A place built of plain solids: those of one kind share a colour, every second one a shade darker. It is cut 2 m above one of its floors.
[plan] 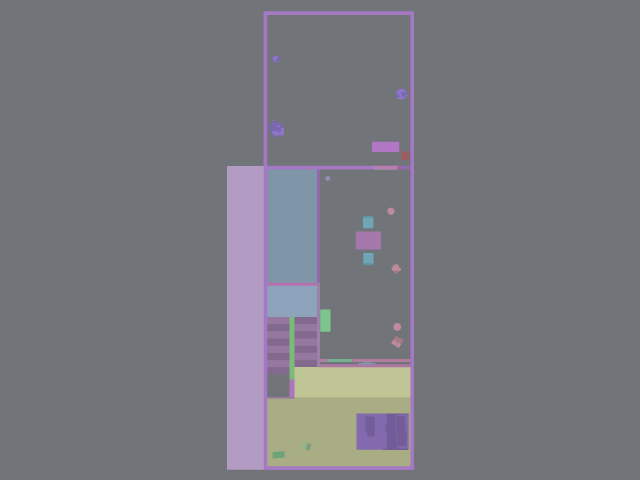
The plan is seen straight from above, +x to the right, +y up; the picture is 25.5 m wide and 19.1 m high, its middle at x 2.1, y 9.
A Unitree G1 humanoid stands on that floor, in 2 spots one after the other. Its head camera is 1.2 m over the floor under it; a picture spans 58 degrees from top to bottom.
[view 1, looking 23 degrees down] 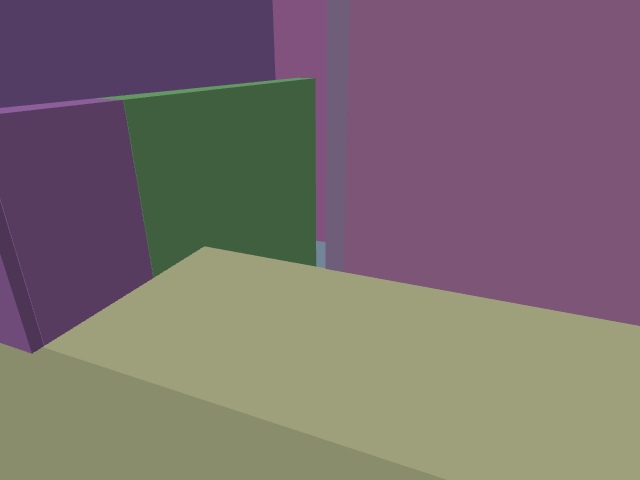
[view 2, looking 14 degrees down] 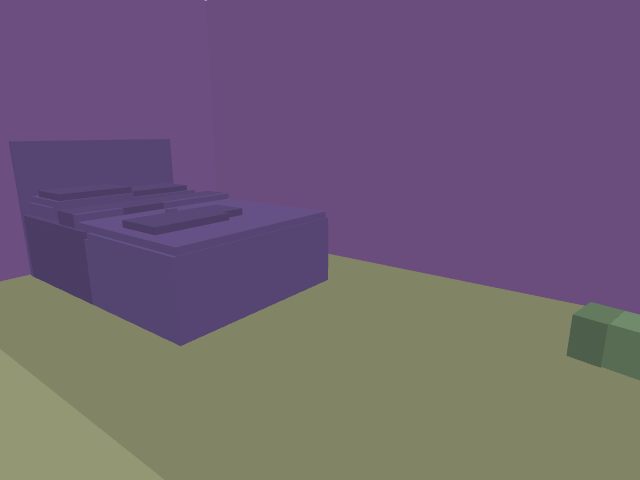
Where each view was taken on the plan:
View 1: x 2.84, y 1.72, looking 112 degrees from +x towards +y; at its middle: landing_end_wall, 6.39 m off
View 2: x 1.54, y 3.44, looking -53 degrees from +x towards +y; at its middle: bedstead_upper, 3.45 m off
